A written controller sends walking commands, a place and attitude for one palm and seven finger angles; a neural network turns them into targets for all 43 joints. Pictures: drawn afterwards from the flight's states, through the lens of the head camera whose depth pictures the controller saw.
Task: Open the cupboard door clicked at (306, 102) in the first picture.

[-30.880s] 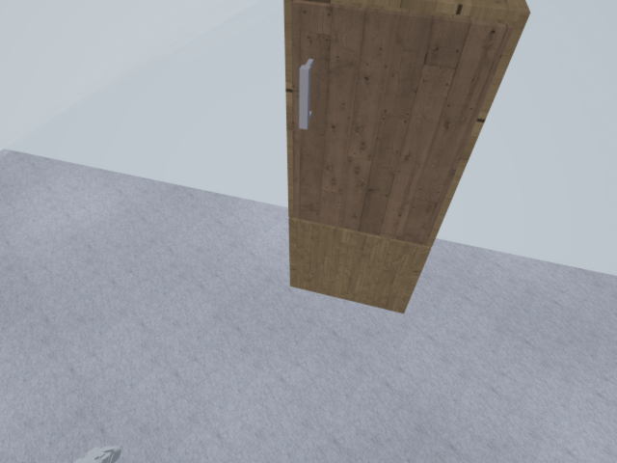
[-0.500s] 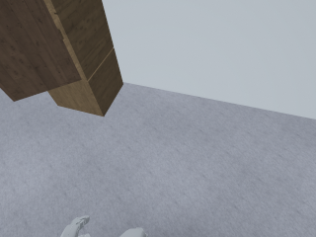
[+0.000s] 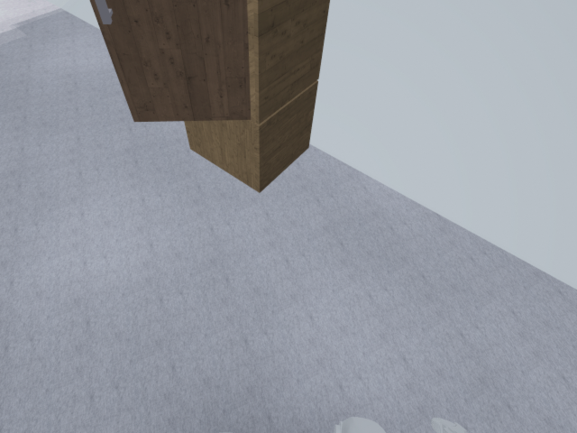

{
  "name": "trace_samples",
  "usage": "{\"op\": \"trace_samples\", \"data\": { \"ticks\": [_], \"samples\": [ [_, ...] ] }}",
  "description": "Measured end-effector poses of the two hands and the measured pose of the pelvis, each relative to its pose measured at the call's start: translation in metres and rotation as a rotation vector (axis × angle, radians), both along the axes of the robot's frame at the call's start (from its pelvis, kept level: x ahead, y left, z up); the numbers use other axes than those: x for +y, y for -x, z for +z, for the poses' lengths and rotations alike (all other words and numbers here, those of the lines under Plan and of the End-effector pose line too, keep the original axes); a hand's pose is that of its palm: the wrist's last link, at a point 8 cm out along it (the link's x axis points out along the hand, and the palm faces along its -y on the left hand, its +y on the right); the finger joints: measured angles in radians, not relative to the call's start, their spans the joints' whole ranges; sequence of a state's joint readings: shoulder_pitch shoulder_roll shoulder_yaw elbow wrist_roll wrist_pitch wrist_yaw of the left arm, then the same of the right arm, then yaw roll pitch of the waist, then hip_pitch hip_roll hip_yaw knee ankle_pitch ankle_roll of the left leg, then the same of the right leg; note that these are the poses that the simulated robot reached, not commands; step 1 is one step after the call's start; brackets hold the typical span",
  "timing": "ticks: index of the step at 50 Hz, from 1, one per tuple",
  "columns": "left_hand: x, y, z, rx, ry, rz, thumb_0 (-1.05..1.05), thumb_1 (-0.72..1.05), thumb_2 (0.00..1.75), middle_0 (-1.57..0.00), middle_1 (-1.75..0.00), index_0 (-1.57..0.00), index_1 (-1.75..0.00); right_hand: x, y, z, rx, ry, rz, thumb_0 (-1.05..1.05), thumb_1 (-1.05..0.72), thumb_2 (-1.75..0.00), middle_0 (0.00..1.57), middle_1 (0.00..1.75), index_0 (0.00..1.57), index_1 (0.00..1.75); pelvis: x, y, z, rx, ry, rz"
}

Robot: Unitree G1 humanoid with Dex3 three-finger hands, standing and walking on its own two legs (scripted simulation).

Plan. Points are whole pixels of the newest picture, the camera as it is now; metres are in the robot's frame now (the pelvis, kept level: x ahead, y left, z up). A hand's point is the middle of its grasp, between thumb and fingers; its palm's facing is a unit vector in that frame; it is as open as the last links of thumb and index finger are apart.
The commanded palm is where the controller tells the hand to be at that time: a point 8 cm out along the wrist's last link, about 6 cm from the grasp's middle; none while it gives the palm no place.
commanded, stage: turn to face it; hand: left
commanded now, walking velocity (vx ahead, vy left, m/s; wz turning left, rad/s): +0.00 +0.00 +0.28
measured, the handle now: out of the picture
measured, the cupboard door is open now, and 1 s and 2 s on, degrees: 43 43 43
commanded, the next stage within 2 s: take the last steps up to it in 0.26 s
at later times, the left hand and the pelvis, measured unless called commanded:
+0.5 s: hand out of the picture +0.03 +0.15 -0.15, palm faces +0.21 -0.95 -0.23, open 7.3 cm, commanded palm none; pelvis +0.01 -0.04 +0.01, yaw +10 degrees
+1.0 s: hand out of the picture +0.09 +0.26 -0.16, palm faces +0.30 -0.93 -0.19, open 7.4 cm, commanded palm none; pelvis +0.09 +0.07 +0.01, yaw +15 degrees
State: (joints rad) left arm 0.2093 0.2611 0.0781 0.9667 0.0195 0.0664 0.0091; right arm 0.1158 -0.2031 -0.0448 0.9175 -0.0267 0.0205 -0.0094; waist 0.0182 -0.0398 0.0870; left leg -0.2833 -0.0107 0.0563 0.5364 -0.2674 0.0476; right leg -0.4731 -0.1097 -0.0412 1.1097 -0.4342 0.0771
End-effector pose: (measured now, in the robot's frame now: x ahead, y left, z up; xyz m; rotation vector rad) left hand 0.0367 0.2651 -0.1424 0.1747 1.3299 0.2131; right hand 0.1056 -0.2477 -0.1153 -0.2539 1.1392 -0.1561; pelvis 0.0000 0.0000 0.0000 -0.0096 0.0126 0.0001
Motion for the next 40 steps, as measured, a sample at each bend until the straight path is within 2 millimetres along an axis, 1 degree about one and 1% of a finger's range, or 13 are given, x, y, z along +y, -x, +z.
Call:
{"op": "trace_samples", "data": {
  "ticks": [4,7,10,13,15,18,23,26,29,32,36,38,40],
  "samples": [
    [-0.005,-0.008,0.009,-0.043,0.000,0.011,0.01,0.91,0.90,-0.20,-0.30,-0.20,-0.30,0.008,0.008,-0.002,0.032,-0.028,0.012,0.01,-0.90,-0.90,0.20,0.30,0.20,0.30,-0.002,-0.001,0.005,0.001,0.004,0.023],
    [-0.015,-0.014,0.013,-0.068,0.001,0.014,0.01,0.91,0.90,-0.20,-0.30,-0.20,-0.30,0.008,0.019,-0.009,0.066,-0.053,0.011,0.01,-0.90,-0.90,0.20,0.30,0.20,0.30,-0.008,-0.002,0.006,0.001,0.002,0.040],
    [-0.030,-0.020,0.016,-0.091,0.001,0.012,0.01,0.91,0.90,-0.20,-0.30,-0.20,-0.30,0.003,0.031,-0.019,0.105,-0.078,0.003,0.01,-0.90,-0.90,0.20,0.30,0.20,0.30,-0.018,-0.002,0.004,0.000,-0.006,0.058],
    [-0.046,-0.023,0.015,-0.125,-0.011,0.015,0.01,0.90,0.90,-0.20,-0.30,-0.20,-0.30,-0.009,0.041,-0.033,0.140,-0.103,-0.008,0.01,-0.90,-0.90,0.20,0.30,0.20,0.30,-0.031,-0.003,-0.004,0.002,-0.031,0.074],
    [-0.058,-0.019,0.016,-0.127,-0.013,0.021,0.00,0.90,0.90,-0.20,-0.30,-0.20,-0.30,-0.016,0.045,-0.039,0.166,-0.112,-0.011,0.01,-0.90,-0.90,0.20,0.30,0.20,0.30,-0.036,-0.002,-0.004,-0.007,-0.025,0.091],
    [-0.072,-0.007,0.019,-0.116,0.000,0.046,0.00,0.90,0.90,-0.20,-0.30,-0.20,-0.30,-0.025,0.048,-0.037,0.205,-0.108,-0.006,0.01,-0.91,-0.90,0.20,0.30,0.20,0.30,-0.041,-0.002,0.001,-0.017,-0.032,0.116],
    [-0.072,0.016,0.022,-0.090,-0.003,0.111,0.00,0.93,0.89,-0.20,-0.30,-0.21,-0.30,-0.031,0.043,-0.029,0.232,-0.088,0.025,0.01,-0.91,-0.90,0.20,0.30,0.20,0.30,-0.043,-0.005,0.007,-0.017,-0.036,0.157],
    [-0.070,0.034,0.021,-0.069,0.010,0.156,0.00,0.93,0.89,-0.20,-0.30,-0.21,-0.30,-0.028,0.033,-0.024,0.241,-0.075,0.067,0.01,-0.91,-0.90,0.20,0.30,0.20,0.30,-0.039,-0.008,0.009,-0.012,-0.037,0.186],
    [-0.065,0.057,0.018,-0.033,0.028,0.212,0.00,0.92,0.89,-0.20,-0.30,-0.21,-0.30,-0.016,0.014,-0.019,0.234,-0.062,0.121,0.01,-0.91,-0.90,0.20,0.30,0.20,0.30,-0.030,-0.011,0.010,-0.007,-0.038,0.213],
    [-0.057,0.085,0.012,0.025,0.049,0.270,0.00,0.91,0.89,-0.20,-0.30,-0.21,-0.30,0.004,-0.016,-0.014,0.198,-0.052,0.182,0.01,-0.91,-0.90,0.20,0.30,0.20,0.30,-0.016,-0.016,0.009,-0.002,-0.038,0.237],
    [-0.038,0.118,-0.002,0.125,0.083,0.334,0.00,0.90,0.89,-0.20,-0.30,-0.21,-0.30,0.041,-0.061,-0.012,0.097,-0.037,0.254,0.01,-0.91,-0.90,0.20,0.30,0.20,0.30,0.013,-0.027,0.000,0.000,-0.027,0.258],
    [-0.026,0.126,-0.009,0.175,0.094,0.344,0.00,0.90,0.90,-0.20,-0.30,-0.21,-0.30,0.058,-0.076,-0.014,0.042,-0.029,0.267,0.01,-0.91,-0.90,0.20,0.30,0.20,0.30,0.026,-0.031,-0.007,-0.003,-0.023,0.259],
    [-0.013,0.119,-0.009,0.198,0.091,0.335,0.01,0.90,0.90,-0.20,-0.30,-0.20,-0.30,0.071,-0.080,-0.012,0.018,-0.029,0.262,0.01,-0.91,-0.90,0.20,0.30,0.20,0.30,0.036,-0.037,-0.006,-0.006,-0.025,0.252]
  ]
}}
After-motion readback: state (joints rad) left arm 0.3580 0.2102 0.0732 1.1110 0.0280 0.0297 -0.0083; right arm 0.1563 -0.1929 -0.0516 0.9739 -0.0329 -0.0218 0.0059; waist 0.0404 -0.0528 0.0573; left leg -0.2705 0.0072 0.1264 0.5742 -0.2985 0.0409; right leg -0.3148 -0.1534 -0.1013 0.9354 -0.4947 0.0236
